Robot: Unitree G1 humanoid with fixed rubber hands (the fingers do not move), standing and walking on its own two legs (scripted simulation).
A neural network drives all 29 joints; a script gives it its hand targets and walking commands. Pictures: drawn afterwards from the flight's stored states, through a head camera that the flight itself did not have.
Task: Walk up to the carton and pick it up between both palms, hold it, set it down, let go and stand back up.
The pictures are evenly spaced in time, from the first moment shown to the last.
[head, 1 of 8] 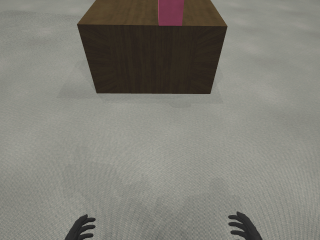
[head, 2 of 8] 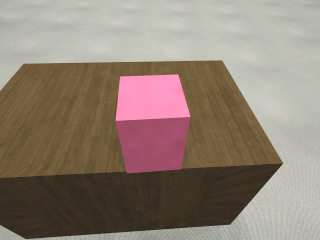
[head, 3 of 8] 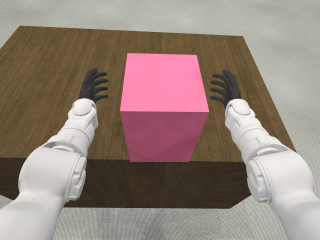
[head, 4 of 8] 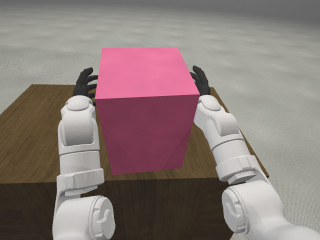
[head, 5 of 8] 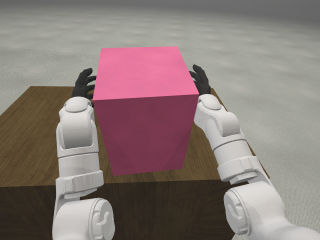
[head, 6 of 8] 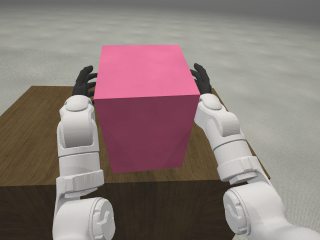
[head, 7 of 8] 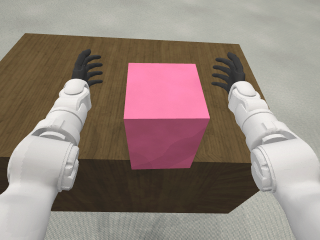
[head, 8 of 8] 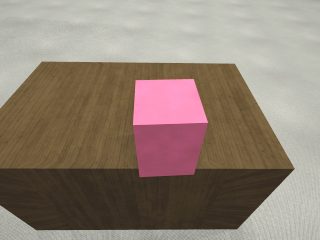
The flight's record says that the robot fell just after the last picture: no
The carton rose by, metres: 0.20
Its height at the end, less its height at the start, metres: +0.00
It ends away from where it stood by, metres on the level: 0.02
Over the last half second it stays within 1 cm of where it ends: yes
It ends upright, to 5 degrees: yes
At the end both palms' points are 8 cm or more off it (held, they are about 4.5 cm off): yes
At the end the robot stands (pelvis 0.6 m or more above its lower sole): yes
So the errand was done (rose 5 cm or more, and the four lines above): yes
